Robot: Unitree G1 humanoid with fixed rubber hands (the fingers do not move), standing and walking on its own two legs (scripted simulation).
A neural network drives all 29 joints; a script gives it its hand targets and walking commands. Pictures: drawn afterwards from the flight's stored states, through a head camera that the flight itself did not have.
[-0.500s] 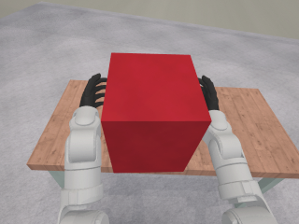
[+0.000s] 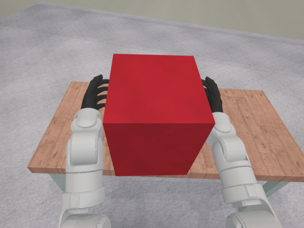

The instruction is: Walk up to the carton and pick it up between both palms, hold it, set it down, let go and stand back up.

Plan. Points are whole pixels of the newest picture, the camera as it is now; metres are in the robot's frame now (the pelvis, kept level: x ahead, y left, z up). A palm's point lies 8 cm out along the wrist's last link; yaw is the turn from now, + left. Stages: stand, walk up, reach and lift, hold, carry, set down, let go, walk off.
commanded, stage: hold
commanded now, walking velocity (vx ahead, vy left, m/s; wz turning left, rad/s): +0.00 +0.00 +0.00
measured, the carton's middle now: (152, 118) +0.37 -0.01 +0.11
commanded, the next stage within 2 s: none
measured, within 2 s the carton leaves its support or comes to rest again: neither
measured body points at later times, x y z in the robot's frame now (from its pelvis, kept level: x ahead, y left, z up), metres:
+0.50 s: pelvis +0.00 +0.00 +0.00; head +0.00 +0.03 +0.45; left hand +0.38 +0.13 +0.17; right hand +0.37 -0.16 +0.16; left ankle +0.01 +0.11 -0.75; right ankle +0.04 -0.11 -0.75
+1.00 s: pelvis +0.00 +0.00 +0.00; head +0.00 +0.03 +0.45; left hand +0.38 +0.13 +0.17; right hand +0.37 -0.16 +0.16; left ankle +0.01 +0.11 -0.75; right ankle +0.04 -0.11 -0.75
